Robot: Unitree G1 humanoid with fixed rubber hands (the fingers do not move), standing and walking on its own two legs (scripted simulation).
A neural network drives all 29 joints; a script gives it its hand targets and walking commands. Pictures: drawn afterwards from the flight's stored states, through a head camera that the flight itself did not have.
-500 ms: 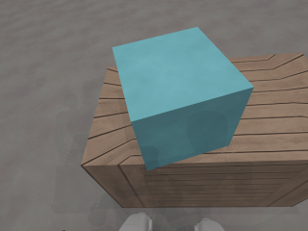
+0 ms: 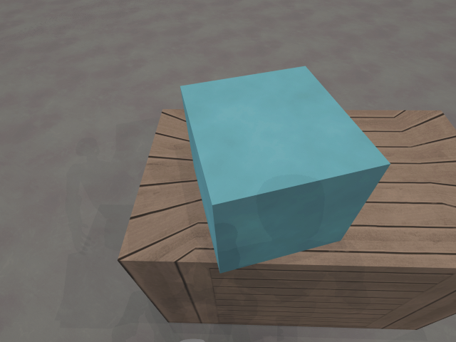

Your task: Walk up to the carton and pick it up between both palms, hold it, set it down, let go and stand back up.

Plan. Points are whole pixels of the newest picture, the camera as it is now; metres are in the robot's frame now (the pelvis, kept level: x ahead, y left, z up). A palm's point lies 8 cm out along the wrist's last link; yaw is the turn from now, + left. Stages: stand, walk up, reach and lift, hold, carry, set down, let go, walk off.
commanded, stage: walk up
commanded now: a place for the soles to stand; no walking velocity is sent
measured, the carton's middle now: (263, 166) +0.47 -0.04 +0.00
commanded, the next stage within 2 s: none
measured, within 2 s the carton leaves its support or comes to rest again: neither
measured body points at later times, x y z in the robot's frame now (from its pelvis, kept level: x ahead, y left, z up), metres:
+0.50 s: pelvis +0.02 +0.00 +0.02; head +0.03 -0.01 +0.47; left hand +0.13 +0.29 -0.11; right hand +0.12 -0.29 -0.12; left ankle +0.04 +0.13 -0.72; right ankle +0.03 -0.14 -0.72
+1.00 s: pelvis +0.04 -0.01 +0.02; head +0.05 -0.01 +0.47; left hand +0.09 +0.29 -0.12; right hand +0.08 -0.31 -0.12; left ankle +0.04 +0.13 -0.72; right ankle +0.03 -0.14 -0.72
